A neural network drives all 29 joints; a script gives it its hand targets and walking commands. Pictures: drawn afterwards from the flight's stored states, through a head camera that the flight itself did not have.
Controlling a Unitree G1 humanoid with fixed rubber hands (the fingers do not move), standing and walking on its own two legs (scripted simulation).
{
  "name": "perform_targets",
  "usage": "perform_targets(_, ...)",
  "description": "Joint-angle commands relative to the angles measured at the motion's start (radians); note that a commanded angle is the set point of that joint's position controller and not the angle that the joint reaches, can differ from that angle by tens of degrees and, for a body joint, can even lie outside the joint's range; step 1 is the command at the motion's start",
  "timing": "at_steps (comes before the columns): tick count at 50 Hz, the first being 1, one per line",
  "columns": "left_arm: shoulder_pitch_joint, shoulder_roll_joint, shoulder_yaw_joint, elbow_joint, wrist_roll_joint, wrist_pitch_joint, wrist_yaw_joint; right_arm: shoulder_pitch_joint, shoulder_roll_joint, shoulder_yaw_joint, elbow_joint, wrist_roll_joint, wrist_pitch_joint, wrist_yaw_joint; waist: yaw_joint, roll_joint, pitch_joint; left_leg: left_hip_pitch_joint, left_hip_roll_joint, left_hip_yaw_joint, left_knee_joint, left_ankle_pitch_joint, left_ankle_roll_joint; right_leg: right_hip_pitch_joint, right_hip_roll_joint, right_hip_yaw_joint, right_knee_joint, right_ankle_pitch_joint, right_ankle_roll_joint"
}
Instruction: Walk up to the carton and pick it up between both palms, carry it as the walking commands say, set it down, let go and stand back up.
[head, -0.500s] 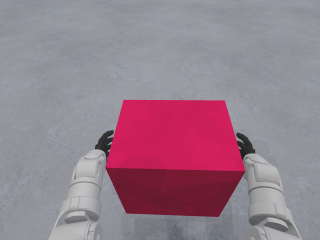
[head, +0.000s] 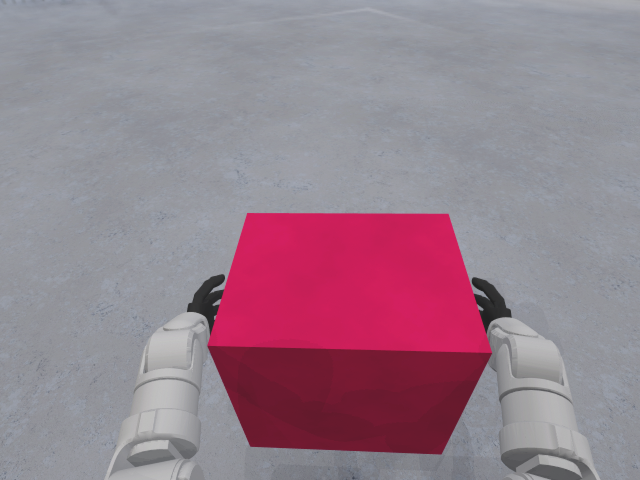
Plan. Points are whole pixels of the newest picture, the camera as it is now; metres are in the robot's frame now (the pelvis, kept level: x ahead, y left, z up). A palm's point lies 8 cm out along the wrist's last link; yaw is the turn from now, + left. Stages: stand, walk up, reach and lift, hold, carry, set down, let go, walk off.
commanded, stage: reach and lift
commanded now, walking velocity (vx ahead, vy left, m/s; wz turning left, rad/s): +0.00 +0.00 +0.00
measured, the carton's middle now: (345, 335) +0.33 -0.02 -0.01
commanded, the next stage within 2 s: hold in 0.92 s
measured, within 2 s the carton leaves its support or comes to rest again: neither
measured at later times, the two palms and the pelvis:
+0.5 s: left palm (193, 333) +0.30 +0.19 +0.05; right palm (486, 326) +0.29 -0.21 +0.05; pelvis +0.01 +0.00 +0.00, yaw +0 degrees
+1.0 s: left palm (194, 339) +0.30 +0.18 +0.05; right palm (488, 331) +0.29 -0.21 +0.05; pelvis +0.01 +0.00 +0.00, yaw +0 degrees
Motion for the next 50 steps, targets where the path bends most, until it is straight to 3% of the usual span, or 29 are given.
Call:
perform_targets(1, -0.653, -0.967, -0.508, -0.288, -0.174, -0.033, -0.22, -0.703, 0.947, 0.629, -0.167, 0.245, -0.045, 0.28, 0.044, 0.045, -0.161, 0.126, -0.058, -0.053, -0.155, -0.012, -0.016, 0.064, 0.055, 0.037, -0.105, -0.012, -0.014)
perform_targets(4, -0.592, -0.991, -0.502, -0.279, -0.18, -0.024, -0.216, -0.683, 0.923, 0.652, -0.182, 0.235, -0.039, 0.286, 0.057, -0.011, -0.204, 0.17, -0.056, -0.065, -0.152, 0.065, -0.015, 0.077, 0.062, 0.023, -0.11, 0.058, -0.013)
perform_targets(5, -0.572, -1.002, -0.498, -0.261, -0.163, -0.014, -0.216, -0.663, 0.907, 0.63, -0.179, 0.234, -0.045, 0.282, 0.051, 0.063, -0.179, 0.147, -0.052, -0.071, -0.169, 0.05, -0.02, 0.094, 0.06, 0.027, -0.097, 0.066, -0.016)
perform_targets(9, -0.521, -0.984, -0.531, -0.353, -0.18, -0.016, -0.2, -0.62, 0.911, 0.68, -0.245, 0.248, -0.049, 0.285, 0.088, 0.042, -0.258, 0.185, -0.057, -0.063, -0.14, 0.214, -0.039, 0.142, 0.07, 0.03, -0.099, 0.165, -0.013)
perform_targets(10, -0.478, -0.998, -0.501, -0.292, -0.155, -0.007, -0.195, -0.632, 0.897, 0.664, -0.223, 0.238, -0.048, 0.286, 0.069, 0.026, -0.264, 0.244, -0.053, -0.073, -0.139, 0.207, -0.029, 0.091, 0.065, 0.038, -0.098, 0.14, -0.013)
perform_targets(11, -0.495, -0.985, -0.52, -0.309, -0.169, -0.008, -0.199, -0.594, 0.92, 0.681, -0.224, 0.237, -0.043, 0.28, 0.094, 0.075, -0.27, 0.226, -0.059, -0.052, -0.14, 0.185, -0.029, 0.122, 0.056, 0.049, -0.108, 0.122, -0.021)
perform_targets(13, -0.474, -0.946, -0.499, -0.316, -0.167, -0.009, -0.197, -0.621, 0.923, 0.685, -0.235, 0.247, -0.049, 0.279, 0.108, 0.007, -0.196, 0.204, -0.06, -0.044, -0.142, 0.201, -0.021, 0.106, 0.056, 0.042, -0.12, 0.15, -0.009)
perform_targets(14, -0.478, -0.984, -0.54, -0.341, -0.182, -0.017, -0.199, -0.548, 0.956, 0.691, -0.213, 0.241, -0.046, 0.272, 0.089, 0.005, -0.222, 0.248, -0.059, -0.052, -0.149, 0.212, -0.021, 0.1, 0.056, 0.046, -0.122, 0.16, -0.013)
perform_targets(15, -0.504, -0.951, -0.523, -0.369, -0.16, 0.002, -0.2, -0.577, 0.899, 0.649, -0.222, 0.229, -0.041, 0.278, 0.074, 0.087, -0.191, 0.203, -0.07, -0.033, -0.163, 0.165, -0.032, 0.105, 0.06, 0.037, -0.12, 0.126, -0.013)
perform_targets(19, -0.508, -0.953, -0.49, -0.313, -0.152, 0.0, -0.193, -0.617, 0.91, 0.633, -0.175, 0.217, -0.042, 0.286, 0.081, -0.012, -0.122, 0.198, -0.054, -0.05, -0.174, 0.037, -0.016, 0.061, 0.055, 0.034, -0.14, -0.004, -0.015)
perform_targets(20, -0.567, -0.937, -0.508, -0.376, -0.169, -0.011, -0.187, -0.646, 0.876, 0.645, -0.213, 0.227, -0.057, 0.286, 0.068, 0.036, -0.141, 0.189, -0.056, -0.052, -0.171, 0.079, -0.025, 0.068, 0.064, 0.039, -0.123, 0.031, -0.018)
perform_targets(21, -0.587, -0.956, -0.523, -0.346, -0.172, -0.01, -0.193, -0.655, 0.925, 0.672, -0.209, 0.234, -0.062, 0.286, 0.084, 0.018, -0.164, 0.178, -0.064, -0.037, -0.167, 0.025, -0.022, 0.068, 0.059, 0.042, -0.126, -0.014, -0.016)
perform_targets(24, -0.602, -0.937, -0.552, -0.378, -0.172, -0.003, -0.201, -0.589, 0.918, 0.626, -0.165, 0.223, -0.055, 0.283, 0.068, 0.086, -0.171, 0.191, -0.069, -0.028, -0.167, 0.062, -0.031, 0.082, 0.062, 0.042, -0.125, 0.028, -0.018)
perform_targets(27, -0.485, -0.931, -0.495, -0.349, -0.143, -0.005, -0.192, -0.622, 0.894, 0.651, -0.247, 0.223, -0.057, 0.272, 0.084, 0.002, -0.194, 0.223, -0.064, -0.036, -0.162, 0.122, -0.02, 0.083, 0.058, 0.042, -0.131, 0.073, -0.008)
perform_targets(30, -0.477, -0.965, -0.54, -0.385, -0.166, 0.0, -0.187, -0.543, 0.906, 0.661, -0.221, 0.229, -0.052, 0.279, 0.069, 0.024, -0.168, 0.211, -0.052, -0.053, -0.175, 0.149, -0.032, 0.098, 0.069, 0.023, -0.119, 0.109, -0.016)
perform_targets(31, -0.459, -0.934, -0.536, -0.402, -0.162, 0.011, -0.18, -0.527, 0.878, 0.656, -0.231, 0.234, -0.056, 0.275, 0.077, 0.113, -0.195, 0.23, -0.059, -0.041, -0.17, 0.264, -0.045, 0.115, 0.069, 0.038, -0.123, 0.172, -0.018)
perform_targets(33, -0.463, -0.945, -0.556, -0.408, -0.159, 0.005, -0.183, -0.548, 0.889, 0.667, -0.263, 0.23, -0.054, 0.277, 0.082, 0.044, -0.192, 0.236, -0.067, -0.039, -0.164, 0.225, -0.035, 0.108, 0.068, 0.037, -0.129, 0.165, -0.009)
perform_targets(34, -0.502, -0.963, -0.582, -0.454, -0.185, 0.002, -0.181, -0.53, 0.914, 0.672, -0.27, 0.24, -0.059, 0.278, 0.067, 0.091, -0.233, 0.233, -0.064, -0.039, -0.158, 0.226, -0.04, 0.13, 0.07, 0.037, -0.115, 0.163, -0.02)
perform_targets(35, -0.432, -0.956, -0.546, -0.401, -0.161, 0.007, -0.182, -0.522, 0.908, 0.698, -0.285, 0.248, -0.048, 0.275, 0.095, 0.033, -0.209, 0.212, -0.054, -0.043, -0.165, 0.192, -0.027, 0.133, 0.066, 0.038, -0.126, 0.143, -0.01)
perform_targets(36, -0.464, -0.93, -0.569, -0.458, -0.183, 0.003, -0.178, -0.542, 0.885, 0.693, -0.298, 0.25, -0.057, 0.27, 0.078, 0.044, -0.224, 0.216, -0.06, -0.04, -0.169, 0.208, -0.029, 0.127, 0.066, 0.038, -0.119, 0.162, -0.012)
perform_targets(37, -0.456, -0.921, -0.545, -0.402, -0.17, 0.006, -0.185, -0.562, 0.9, 0.702, -0.292, 0.24, -0.05, 0.271, 0.094, -0.017, -0.19, 0.191, -0.063, -0.031, -0.169, 0.14, -0.02, 0.117, 0.065, 0.034, -0.131, 0.096, -0.003)
perform_targets(40, -0.456, -0.951, -0.615, -0.485, -0.189, 0.006, -0.186, -0.489, 0.909, 0.691, -0.31, 0.244, -0.053, 0.271, 0.08, 0.074, -0.263, 0.238, -0.064, -0.035, -0.159, 0.222, -0.033, 0.138, 0.072, 0.035, -0.113, 0.177, -0.013)
perform_targets(43, -0.416, -0.919, -0.581, -0.49, -0.176, 0.015, -0.168, -0.468, 0.891, 0.675, -0.286, 0.228, -0.041, 0.262, 0.068, 0.009, -0.215, 0.253, -0.061, -0.046, -0.163, 0.282, -0.027, 0.117, 0.075, 0.041, -0.128, 0.205, -0.005)
perform_targets(44, -0.394, -0.934, -0.594, -0.475, -0.178, 0.019, -0.174, -0.49, 0.889, 0.718, -0.349, 0.246, -0.046, 0.269, 0.085, 0.029, -0.257, 0.269, -0.066, -0.04, -0.159, 0.259, -0.029, 0.139, 0.072, 0.042, -0.128, 0.197, -0.01)
perform_targets(46, -0.361, -0.926, -0.578, -0.472, -0.162, 0.03, -0.163, -0.428, 0.862, 0.678, -0.299, 0.219, -0.036, 0.262, 0.059, 0.081, -0.159, 0.216, -0.068, -0.037, -0.184, 0.217, -0.029, 0.131, 0.073, 0.04, -0.134, 0.166, -0.021)
perform_targets(47, -0.378, -0.893, -0.556, -0.475, -0.163, 0.026, -0.162, -0.427, 0.863, 0.67, -0.293, 0.217, -0.026, 0.259, 0.079, -0.011, -0.132, 0.205, -0.056, -0.042, -0.186, 0.199, -0.021, 0.105, 0.077, 0.025, -0.139, 0.126, -0.01)
perform_targets(48, -0.357, -0.92, -0.56, -0.446, -0.159, 0.028, -0.166, -0.496, 0.851, 0.69, -0.358, 0.252, -0.044, 0.26, 0.097, 0.071, -0.124, 0.175, -0.066, -0.033, -0.182, 0.18, -0.026, 0.125, 0.071, 0.034, -0.133, 0.124, -0.019)
perform_targets(49, -0.345, -0.916, -0.565, -0.461, -0.156, 0.032, -0.167, -0.496, 0.856, 0.696, -0.354, 0.24, -0.04, 0.263, 0.09, 0.012, -0.153, 0.218, -0.066, -0.034, -0.189, 0.161, -0.021, 0.104, 0.075, 0.03, -0.141, 0.106, -0.015)
perform_targets(50, -0.366, -0.909, -0.563, -0.465, -0.156, 0.034, -0.164, -0.461, 0.824, 0.679, -0.338, 0.223, -0.038, 0.264, 0.074, 0.054, -0.126, 0.198, -0.066, -0.041, -0.188, 0.143, -0.025, 0.104, 0.076, 0.023, -0.139, 0.082, -0.025)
